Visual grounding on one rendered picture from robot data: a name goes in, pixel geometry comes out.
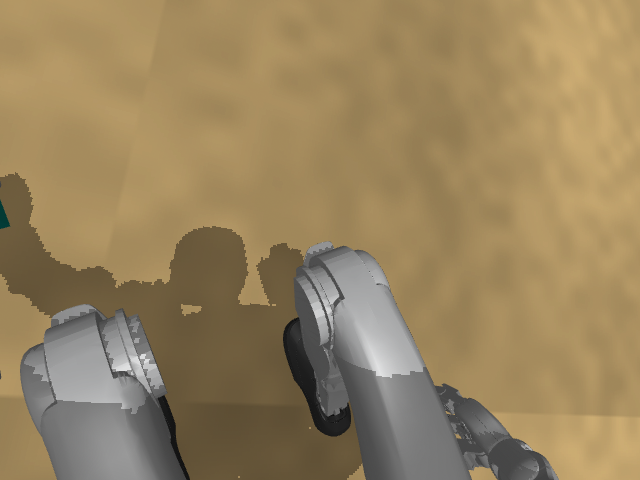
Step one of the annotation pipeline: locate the small box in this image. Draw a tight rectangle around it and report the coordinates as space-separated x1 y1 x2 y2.
0 200 10 229

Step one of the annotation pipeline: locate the left robot foot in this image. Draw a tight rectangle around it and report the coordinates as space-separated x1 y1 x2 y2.
158 395 190 480

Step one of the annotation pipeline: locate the right robot arm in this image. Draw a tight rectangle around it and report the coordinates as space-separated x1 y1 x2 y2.
488 438 559 480

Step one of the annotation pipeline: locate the right robot hand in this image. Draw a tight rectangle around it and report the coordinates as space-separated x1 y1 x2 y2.
435 383 512 471

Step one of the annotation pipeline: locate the right robot foot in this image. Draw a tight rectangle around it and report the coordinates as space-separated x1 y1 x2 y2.
283 317 351 437

